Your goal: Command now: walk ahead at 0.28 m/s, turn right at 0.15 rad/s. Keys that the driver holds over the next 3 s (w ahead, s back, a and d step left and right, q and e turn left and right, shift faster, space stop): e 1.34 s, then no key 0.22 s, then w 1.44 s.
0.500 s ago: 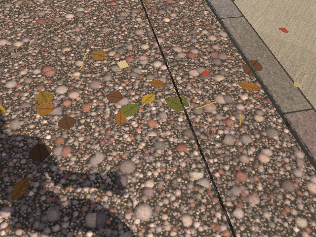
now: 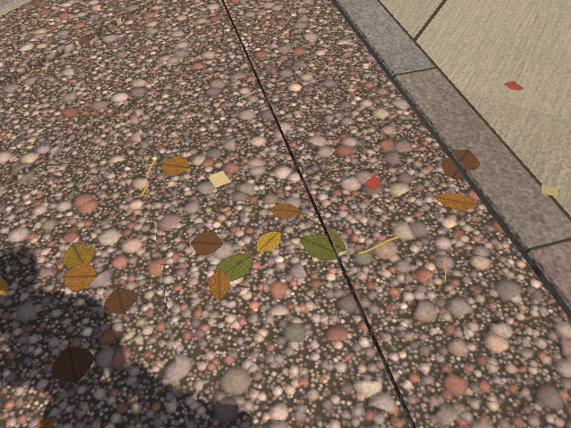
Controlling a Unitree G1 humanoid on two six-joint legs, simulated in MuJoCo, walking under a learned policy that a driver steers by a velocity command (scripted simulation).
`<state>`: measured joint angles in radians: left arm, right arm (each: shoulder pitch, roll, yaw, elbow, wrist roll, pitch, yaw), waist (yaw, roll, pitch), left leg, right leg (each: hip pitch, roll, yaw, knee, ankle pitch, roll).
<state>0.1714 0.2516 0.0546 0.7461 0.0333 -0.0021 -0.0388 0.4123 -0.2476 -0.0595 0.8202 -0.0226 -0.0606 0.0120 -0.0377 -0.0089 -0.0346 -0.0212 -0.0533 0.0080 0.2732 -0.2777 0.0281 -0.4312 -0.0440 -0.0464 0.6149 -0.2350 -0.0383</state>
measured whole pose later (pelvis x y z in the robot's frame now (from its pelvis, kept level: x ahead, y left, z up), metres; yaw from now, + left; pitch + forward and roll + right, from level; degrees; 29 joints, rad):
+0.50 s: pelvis +0.11 -0.04 +0.00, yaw -15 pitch +1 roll +0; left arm 0.32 0.27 0.08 0.77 0.01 0.02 0.02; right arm 0.12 -0.25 -0.03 0.74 -0.02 0.03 -0.03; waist 0.05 0.01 0.05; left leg -0.50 -0.02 -0.06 0.83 -0.33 -0.04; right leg -0.22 0.15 0.16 0.44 -0.22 -0.10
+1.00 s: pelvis +0.12 -0.02 +0.00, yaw -33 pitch +0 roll +0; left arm 0.18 0.31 0.07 0.72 0.01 0.10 -0.04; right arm 0.21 -0.27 -0.04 0.71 -0.03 0.01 -0.02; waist -0.01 -0.02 0.08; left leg -0.22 0.04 0.13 0.46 -0.23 0.03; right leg -0.36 0.01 0.01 0.84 -0.46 0.03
